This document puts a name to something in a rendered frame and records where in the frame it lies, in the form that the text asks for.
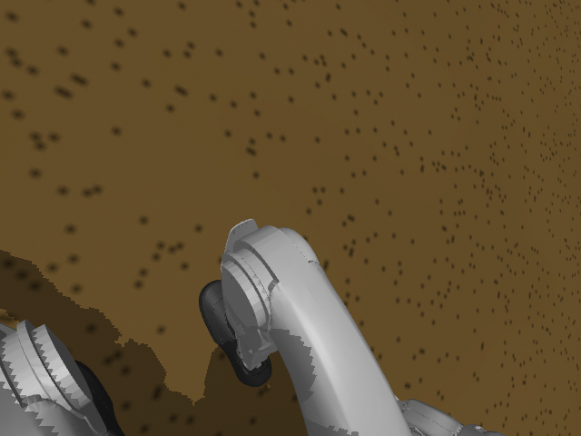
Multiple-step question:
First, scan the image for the left robot foot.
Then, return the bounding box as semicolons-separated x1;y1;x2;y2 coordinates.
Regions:
75;361;125;436

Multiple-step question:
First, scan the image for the right robot hand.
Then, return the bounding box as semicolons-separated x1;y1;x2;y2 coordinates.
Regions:
395;395;466;436

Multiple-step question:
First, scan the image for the right robot foot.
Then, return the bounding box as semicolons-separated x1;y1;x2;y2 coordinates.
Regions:
199;280;271;387

